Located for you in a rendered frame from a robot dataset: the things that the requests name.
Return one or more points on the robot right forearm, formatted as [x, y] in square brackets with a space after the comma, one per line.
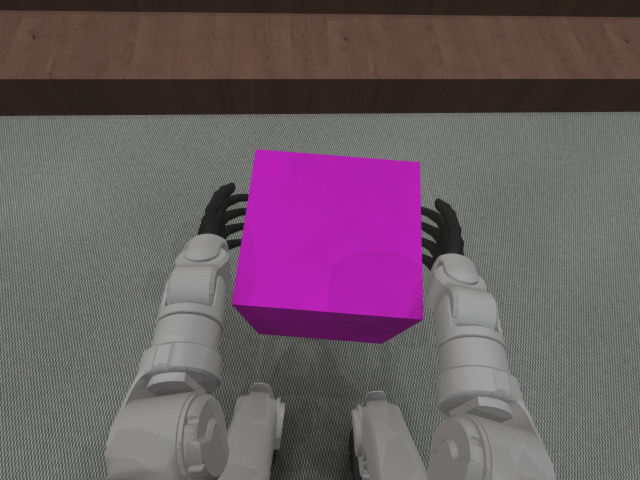
[474, 374]

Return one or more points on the left robot foot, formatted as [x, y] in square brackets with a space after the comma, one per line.
[273, 460]

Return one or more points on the robot left forearm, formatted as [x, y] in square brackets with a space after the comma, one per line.
[184, 353]

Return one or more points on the right robot upper arm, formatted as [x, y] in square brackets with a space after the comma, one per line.
[469, 447]

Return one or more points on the robot right hand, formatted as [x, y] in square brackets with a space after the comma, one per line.
[448, 238]

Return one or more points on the left robot upper arm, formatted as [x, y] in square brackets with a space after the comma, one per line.
[172, 437]

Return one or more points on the robot left hand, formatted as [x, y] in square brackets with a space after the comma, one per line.
[216, 216]

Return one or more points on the right robot shin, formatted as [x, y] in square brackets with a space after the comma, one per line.
[371, 396]

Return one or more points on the carton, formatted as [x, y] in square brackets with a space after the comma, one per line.
[331, 247]

